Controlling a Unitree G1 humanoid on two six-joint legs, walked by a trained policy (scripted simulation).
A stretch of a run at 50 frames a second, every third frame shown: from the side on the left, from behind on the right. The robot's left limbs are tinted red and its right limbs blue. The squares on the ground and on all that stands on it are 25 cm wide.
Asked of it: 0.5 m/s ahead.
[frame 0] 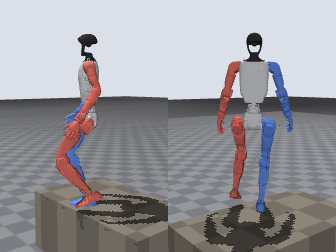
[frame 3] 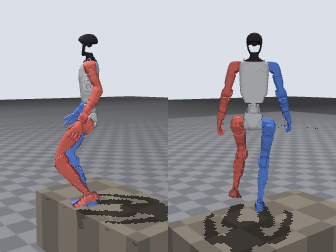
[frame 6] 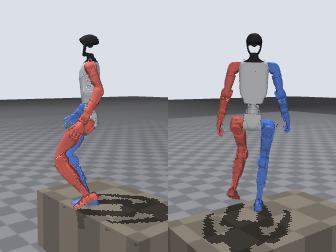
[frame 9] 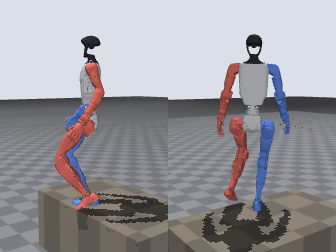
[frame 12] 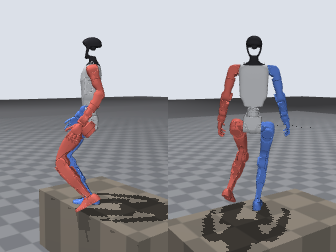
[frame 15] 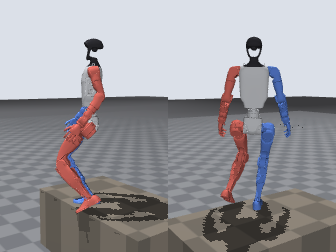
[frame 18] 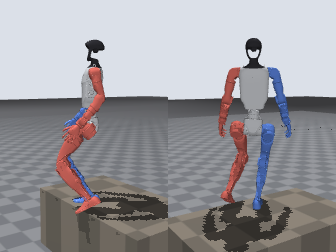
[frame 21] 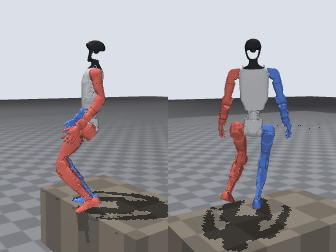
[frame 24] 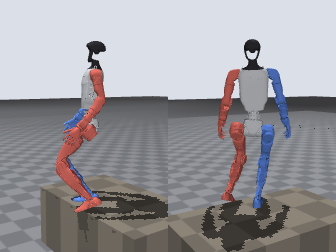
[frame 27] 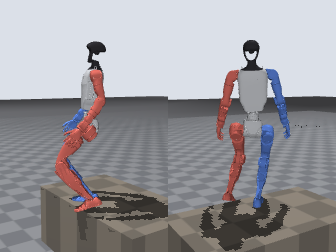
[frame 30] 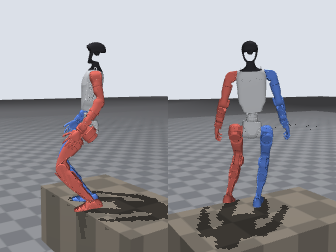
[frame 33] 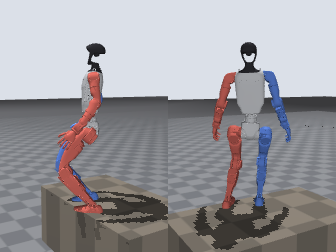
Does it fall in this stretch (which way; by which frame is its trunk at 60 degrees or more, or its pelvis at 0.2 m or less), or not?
no
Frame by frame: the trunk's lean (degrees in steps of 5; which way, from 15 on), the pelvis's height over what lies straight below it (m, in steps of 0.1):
0: 0, 0.7
3: 0, 0.7
6: 0, 0.7
9: 0, 0.7
12: 0, 0.7
15: 5, 0.7
18: 5, 0.7
21: 5, 0.7
24: 5, 0.7
27: 5, 0.7
30: 5, 0.6
33: 5, 0.6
